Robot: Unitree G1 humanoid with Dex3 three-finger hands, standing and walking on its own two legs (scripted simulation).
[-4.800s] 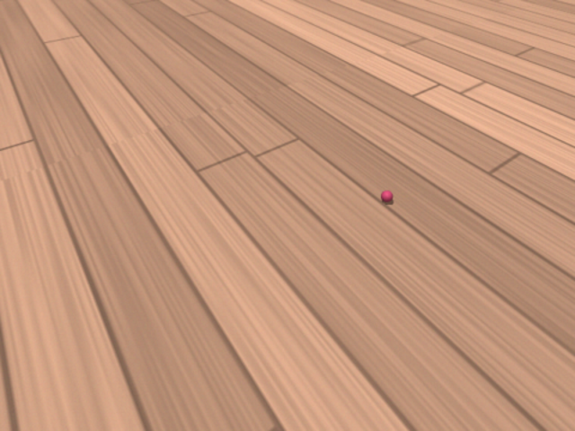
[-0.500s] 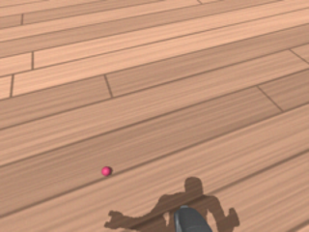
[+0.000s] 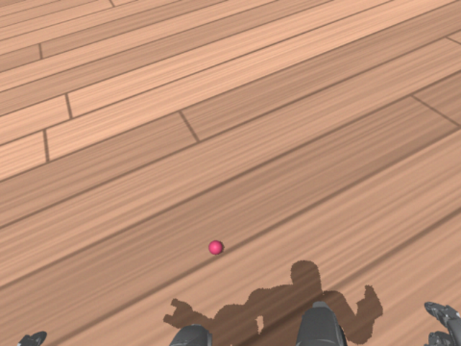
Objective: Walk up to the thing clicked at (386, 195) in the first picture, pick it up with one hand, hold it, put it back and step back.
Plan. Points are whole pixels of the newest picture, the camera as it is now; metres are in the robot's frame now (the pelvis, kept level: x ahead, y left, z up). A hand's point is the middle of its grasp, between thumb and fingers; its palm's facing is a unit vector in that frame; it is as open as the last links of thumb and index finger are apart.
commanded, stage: walk up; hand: left
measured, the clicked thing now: (215, 247) +0.56 +0.17 -0.66
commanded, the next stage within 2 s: none
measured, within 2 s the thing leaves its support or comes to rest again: neither
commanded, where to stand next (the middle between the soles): +0.11 +0.06 m, yaw -18 degrees
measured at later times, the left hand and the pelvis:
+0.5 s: hand (65, 337) +0.15 +0.33 -0.09, palm faces -0.30 -0.87 -0.39, open 7.4 cm; pelvis -0.01 +0.09 +0.06, yaw -13 degrees
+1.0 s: hand (83, 328) +0.17 +0.30 -0.08, palm faces -0.31 -0.83 -0.46, open 7.4 cm; pelvis -0.01 +0.07 +0.05, yaw -20 degrees
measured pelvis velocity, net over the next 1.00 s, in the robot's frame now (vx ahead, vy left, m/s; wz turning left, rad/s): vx -0.01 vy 0.07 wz -0.34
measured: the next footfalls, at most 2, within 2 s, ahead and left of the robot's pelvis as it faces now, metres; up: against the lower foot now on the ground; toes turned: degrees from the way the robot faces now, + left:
right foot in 0.62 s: +0.03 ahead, -0.07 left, +0.00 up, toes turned -18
left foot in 0.96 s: +0.10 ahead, +0.21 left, +0.00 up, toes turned -17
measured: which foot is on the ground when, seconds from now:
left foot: down 0.00-0.66, up 0.68-0.94, down 0.96-1.00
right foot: down 0.00-0.00, up 0.02-0.60, down 0.62-1.00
